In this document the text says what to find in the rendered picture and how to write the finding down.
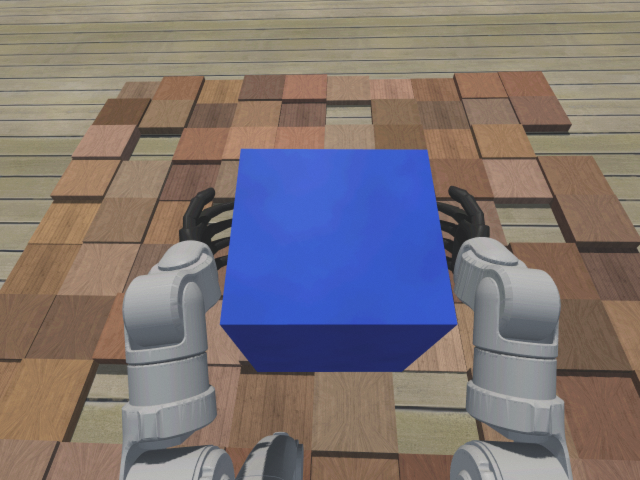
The robot left thigh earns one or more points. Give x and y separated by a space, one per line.
275 457

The left robot upper arm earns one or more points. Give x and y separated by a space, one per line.
206 462

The robot left hand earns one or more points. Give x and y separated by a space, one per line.
195 223

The robot right hand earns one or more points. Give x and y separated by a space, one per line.
471 222

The robot left forearm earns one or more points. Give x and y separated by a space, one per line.
165 342

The robot right forearm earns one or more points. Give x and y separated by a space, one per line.
515 334

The right robot upper arm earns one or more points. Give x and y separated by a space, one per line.
496 460

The carton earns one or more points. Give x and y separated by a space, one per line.
336 261

